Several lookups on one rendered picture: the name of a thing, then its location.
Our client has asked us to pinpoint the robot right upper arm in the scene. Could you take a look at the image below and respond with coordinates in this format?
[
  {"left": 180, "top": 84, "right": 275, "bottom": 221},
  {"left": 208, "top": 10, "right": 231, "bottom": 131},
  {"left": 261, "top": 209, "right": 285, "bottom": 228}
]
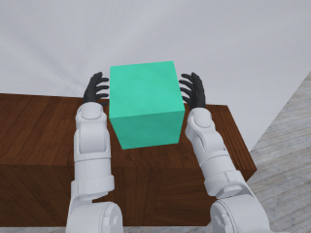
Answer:
[{"left": 210, "top": 194, "right": 291, "bottom": 233}]

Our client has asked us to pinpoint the right robot forearm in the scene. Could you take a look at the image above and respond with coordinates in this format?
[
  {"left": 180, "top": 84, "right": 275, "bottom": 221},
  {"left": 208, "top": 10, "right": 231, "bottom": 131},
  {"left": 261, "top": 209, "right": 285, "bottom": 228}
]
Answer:
[{"left": 185, "top": 108, "right": 270, "bottom": 227}]

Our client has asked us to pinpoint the left robot forearm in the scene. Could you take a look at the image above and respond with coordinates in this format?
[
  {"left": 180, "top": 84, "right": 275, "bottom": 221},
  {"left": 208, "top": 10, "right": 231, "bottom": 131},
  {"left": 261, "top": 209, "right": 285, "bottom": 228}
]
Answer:
[{"left": 65, "top": 102, "right": 115, "bottom": 233}]

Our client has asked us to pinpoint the robot left upper arm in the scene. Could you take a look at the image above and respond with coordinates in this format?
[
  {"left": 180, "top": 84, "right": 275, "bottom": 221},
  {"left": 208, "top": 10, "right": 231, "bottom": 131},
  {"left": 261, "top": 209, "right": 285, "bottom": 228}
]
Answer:
[{"left": 66, "top": 201, "right": 123, "bottom": 233}]

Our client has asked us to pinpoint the robot right hand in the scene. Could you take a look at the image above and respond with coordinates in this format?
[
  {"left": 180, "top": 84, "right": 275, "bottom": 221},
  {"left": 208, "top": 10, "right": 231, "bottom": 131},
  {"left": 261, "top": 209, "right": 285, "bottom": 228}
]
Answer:
[{"left": 179, "top": 72, "right": 206, "bottom": 111}]

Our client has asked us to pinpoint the pedestal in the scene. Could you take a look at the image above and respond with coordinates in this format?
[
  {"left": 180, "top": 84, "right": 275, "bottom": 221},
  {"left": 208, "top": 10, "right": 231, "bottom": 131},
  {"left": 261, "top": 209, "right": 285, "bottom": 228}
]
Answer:
[{"left": 0, "top": 93, "right": 257, "bottom": 227}]

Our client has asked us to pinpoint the robot left hand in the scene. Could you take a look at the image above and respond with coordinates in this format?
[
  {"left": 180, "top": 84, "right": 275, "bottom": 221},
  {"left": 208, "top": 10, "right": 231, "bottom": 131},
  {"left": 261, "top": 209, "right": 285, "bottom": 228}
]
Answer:
[{"left": 82, "top": 72, "right": 110, "bottom": 106}]

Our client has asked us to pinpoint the carton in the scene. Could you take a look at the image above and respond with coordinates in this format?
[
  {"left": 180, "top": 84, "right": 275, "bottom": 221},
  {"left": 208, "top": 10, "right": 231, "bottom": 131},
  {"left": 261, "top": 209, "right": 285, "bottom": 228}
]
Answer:
[{"left": 109, "top": 60, "right": 186, "bottom": 150}]

